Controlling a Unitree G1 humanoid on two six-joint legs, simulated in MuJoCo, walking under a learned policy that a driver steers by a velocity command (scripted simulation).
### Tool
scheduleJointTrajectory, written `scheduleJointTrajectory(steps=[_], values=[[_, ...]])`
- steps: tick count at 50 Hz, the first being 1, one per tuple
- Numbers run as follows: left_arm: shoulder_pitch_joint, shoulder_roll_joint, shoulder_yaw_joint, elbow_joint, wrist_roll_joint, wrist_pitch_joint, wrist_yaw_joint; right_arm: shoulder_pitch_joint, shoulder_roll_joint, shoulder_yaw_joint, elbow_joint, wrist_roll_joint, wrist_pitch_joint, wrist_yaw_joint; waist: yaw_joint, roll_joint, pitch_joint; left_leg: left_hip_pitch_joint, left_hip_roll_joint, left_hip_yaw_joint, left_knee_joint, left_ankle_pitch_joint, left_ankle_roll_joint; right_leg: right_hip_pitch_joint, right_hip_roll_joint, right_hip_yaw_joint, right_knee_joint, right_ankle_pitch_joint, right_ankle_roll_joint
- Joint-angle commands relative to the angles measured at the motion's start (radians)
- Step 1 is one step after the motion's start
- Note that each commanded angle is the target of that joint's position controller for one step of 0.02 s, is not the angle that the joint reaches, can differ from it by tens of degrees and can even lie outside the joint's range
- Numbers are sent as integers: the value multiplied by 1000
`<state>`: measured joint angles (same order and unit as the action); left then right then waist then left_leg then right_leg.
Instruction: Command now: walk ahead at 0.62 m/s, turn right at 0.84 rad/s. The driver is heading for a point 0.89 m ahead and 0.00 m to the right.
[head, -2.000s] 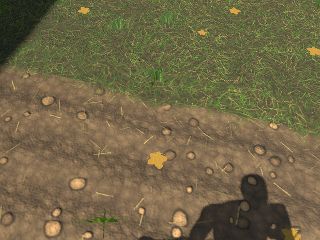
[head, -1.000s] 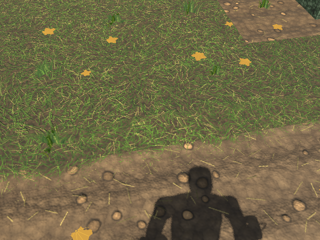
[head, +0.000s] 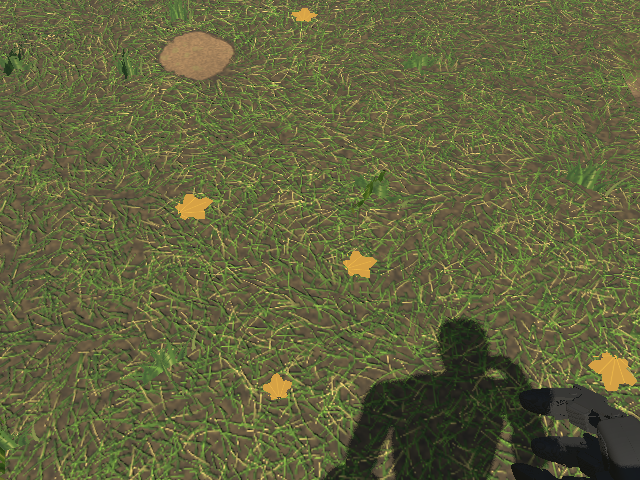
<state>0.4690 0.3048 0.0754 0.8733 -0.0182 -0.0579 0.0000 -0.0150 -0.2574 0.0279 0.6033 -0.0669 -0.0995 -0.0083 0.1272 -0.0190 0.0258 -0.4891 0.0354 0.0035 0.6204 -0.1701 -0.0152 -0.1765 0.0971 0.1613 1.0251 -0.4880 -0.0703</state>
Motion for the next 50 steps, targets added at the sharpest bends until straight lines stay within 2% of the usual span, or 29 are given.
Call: scheduleJointTrajectory(steps=[1,2,3,4,7,9,10,13,14,15,16,17,18,20,21,22,23,25,30,33,35,36,37,38,39,41,43,46,50], values=[[-96,97,16,-117,26,14,15,312,-112,-66,27,17,7,-7,-193,102,-186,666,385,-386,-170,534,181,-578,-96,-104,338,74,19],[-125,82,20,-122,32,25,2,306,-86,-59,42,16,7,-5,-176,101,-136,599,334,-268,-184,621,156,-573,-117,-106,302,83,31],[-150,61,20,-137,45,40,-14,328,-83,-57,67,27,5,-9,-165,128,-87,518,292,-183,-212,703,142,-546,-128,-114,266,82,37],[-145,31,15,-156,42,56,-22,330,-96,-63,83,34,0,-7,-141,205,-73,492,310,-150,-212,744,148,-553,-134,-113,241,71,47],[-262,4,0,-233,51,73,-47,259,-105,-73,89,59,0,-12,-103,164,-35,411,292,-19,-291,701,132,-555,-143,-145,42,174,54],[-274,-4,-14,-258,48,69,-72,159,-127,-82,81,69,-2,-12,-61,171,-39,275,222,141,-314,585,79,-335,-127,-199,-239,418,40],[-269,0,-16,-250,48,68,-82,175,-136,-88,90,70,-5,-11,-63,162,-44,235,187,182,-286,572,65,-228,-89,-238,-318,493,34],[-188,48,-4,-224,67,69,-84,223,-184,-107,102,84,-4,-10,-31,117,-89,248,206,179,-111,706,62,-47,-26,-255,-387,495,-19],[-115,68,4,-202,78,61,-77,235,-196,-109,100,91,5,-8,0,91,-125,242,203,176,32,677,57,48,-11,-238,-431,508,-45],[-40,95,15,-173,89,48,-63,250,-193,-107,99,90,16,-7,41,45,-163,192,166,182,238,490,35,168,-23,-204,-501,577,-76],[-89,168,26,-177,83,36,-40,361,-119,-91,106,64,38,0,-30,-164,-170,40,38,207,556,-393,8,281,-214,-32,-500,1116,-118],[-111,248,35,-244,55,39,-28,558,-97,-78,90,76,69,-14,-108,-229,-392,-64,-23,66,862,-600,-18,457,-549,349,-406,1715,-299],[-146,186,27,-277,14,53,-4,513,-155,-82,116,58,92,-26,-41,-78,-474,-45,-10,-26,870,-445,-21,381,-537,312,-496,1500,-338],[-285,30,-37,-256,22,52,17,411,-132,-69,124,52,109,-23,-106,-12,-242,3,39,-62,676,-353,-12,97,-421,169,-605,1033,-248],[-334,16,-49,-241,32,48,26,432,-114,-62,139,54,120,-17,-144,-33,-189,69,33,-75,585,-348,-14,0,-395,96,-650,932,-212],[-318,16,-53,-220,39,42,27,452,-127,-70,167,50,135,-15,-142,-40,-137,163,18,-60,535,-321,-8,-101,-372,16,-668,983,-180],[-309,45,-46,-204,48,40,26,465,-126,-76,168,54,146,-14,-155,-58,-141,191,-3,-32,515,-322,-4,-120,-369,-16,-671,988,-181],[-302,75,-31,-190,48,39,25,443,-117,-84,160,58,153,-10,-154,-35,-152,167,-13,-11,493,-320,4,-102,-372,-42,-683,918,-192],[-346,42,-26,-195,53,59,31,336,-72,-89,110,57,172,15,-141,-98,-117,153,4,32,321,-259,19,-121,-361,-119,-736,442,-160],[-334,59,-12,-191,53,73,34,315,-70,-95,84,57,178,30,-135,-110,-108,186,-7,66,215,-277,35,-117,-393,-139,-726,331,-142],[-347,82,1,-191,45,80,39,356,-63,-98,85,58,174,40,-163,-90,-112,279,-24,92,67,-230,65,-148,-393,-181,-678,263,-94],[-341,81,5,-187,42,85,41,389,-75,-104,95,54,168,44,-177,-47,-90,338,-32,60,-46,-196,89,-204,-370,-224,-606,197,-42],[-303,58,7,-179,41,96,36,409,-127,-117,92,41,160,40,-184,123,-25,348,67,-157,-262,-200,125,-308,-295,-302,-413,74,40],[-330,11,-6,-242,31,104,41,384,-285,-153,50,42,158,27,-178,369,61,299,344,-651,-412,-108,238,-567,-78,-332,-210,-138,126],[-428,25,-8,-265,53,107,41,420,-297,-165,60,29,162,4,-210,243,87,193,335,-617,-431,-21,299,-522,-85,-154,-9,-113,119],[-377,37,-6,-245,31,99,28,289,-228,-148,44,44,166,-11,-115,138,81,162,186,-411,-375,-71,237,-482,-106,-105,30,98,112],[-329,63,4,-214,59,89,20,227,-190,-141,11,56,162,-1,-108,138,-2,251,110,-348,-320,109,214,-466,-89,-120,76,170,111],[-344,51,-1,-230,50,92,12,301,-197,-150,19,69,151,10,-138,93,-66,375,102,-380,-274,234,213,-493,-85,-102,55,170,124],[-360,62,-7,-235,39,97,20,350,-197,-153,20,59,150,0,-180,147,-82,466,103,-426,-259,237,217,-501,-85,-99,-75,154,129]])
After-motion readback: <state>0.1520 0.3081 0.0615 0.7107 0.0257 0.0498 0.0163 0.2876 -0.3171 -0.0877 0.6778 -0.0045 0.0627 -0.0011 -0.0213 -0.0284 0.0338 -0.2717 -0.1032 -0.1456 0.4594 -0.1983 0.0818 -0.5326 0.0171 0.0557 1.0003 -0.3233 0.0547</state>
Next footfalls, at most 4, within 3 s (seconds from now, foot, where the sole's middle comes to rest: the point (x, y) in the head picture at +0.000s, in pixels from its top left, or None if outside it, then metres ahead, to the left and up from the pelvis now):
0.32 right None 0.37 -0.10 -0.76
0.74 left None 0.29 0.11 -0.76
1.24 right None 0.31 -0.07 -0.76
1.54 left None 0.32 0.14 -0.76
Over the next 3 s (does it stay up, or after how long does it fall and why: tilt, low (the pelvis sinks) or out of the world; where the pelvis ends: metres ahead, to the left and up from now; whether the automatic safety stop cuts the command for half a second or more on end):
stays up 0.65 -0.10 0.02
